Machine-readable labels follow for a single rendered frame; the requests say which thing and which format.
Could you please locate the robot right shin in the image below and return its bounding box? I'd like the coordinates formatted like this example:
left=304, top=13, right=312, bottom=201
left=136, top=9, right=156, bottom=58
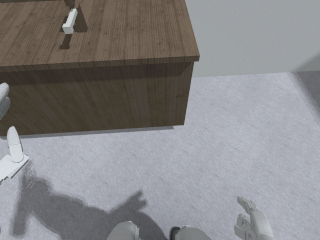
left=178, top=225, right=191, bottom=232

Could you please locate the robot right thigh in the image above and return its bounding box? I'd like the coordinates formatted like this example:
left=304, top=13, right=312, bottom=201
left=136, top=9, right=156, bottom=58
left=175, top=227, right=211, bottom=240

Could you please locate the counter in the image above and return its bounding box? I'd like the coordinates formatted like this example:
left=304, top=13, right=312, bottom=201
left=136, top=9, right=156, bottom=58
left=0, top=0, right=200, bottom=137

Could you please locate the left robot hand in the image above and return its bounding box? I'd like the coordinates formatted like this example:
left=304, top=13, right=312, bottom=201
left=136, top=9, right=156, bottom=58
left=0, top=82, right=29, bottom=185

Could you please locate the tap lever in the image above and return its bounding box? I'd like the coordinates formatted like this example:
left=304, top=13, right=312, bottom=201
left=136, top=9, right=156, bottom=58
left=62, top=8, right=78, bottom=34

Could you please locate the right robot hand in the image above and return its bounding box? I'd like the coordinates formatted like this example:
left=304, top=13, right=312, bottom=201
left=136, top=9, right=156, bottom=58
left=234, top=196, right=274, bottom=240

